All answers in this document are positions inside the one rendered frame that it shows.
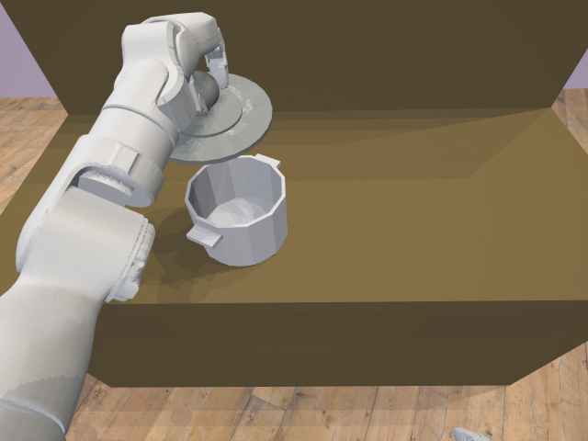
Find left robot upper arm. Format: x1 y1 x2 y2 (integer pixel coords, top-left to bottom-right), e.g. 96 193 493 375
0 186 155 441

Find robot left hand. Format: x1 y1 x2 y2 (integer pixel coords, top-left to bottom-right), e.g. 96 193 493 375
141 12 229 117

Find knob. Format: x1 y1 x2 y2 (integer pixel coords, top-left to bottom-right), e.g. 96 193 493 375
194 71 220 108

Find lid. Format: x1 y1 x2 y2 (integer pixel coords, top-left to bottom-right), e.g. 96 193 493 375
168 72 273 165

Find pot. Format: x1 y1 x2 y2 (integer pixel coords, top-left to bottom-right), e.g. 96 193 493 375
185 153 288 266

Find table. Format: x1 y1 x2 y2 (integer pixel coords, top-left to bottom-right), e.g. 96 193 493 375
0 0 588 388

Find left robot forearm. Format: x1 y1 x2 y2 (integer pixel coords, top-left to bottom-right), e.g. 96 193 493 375
16 17 199 273

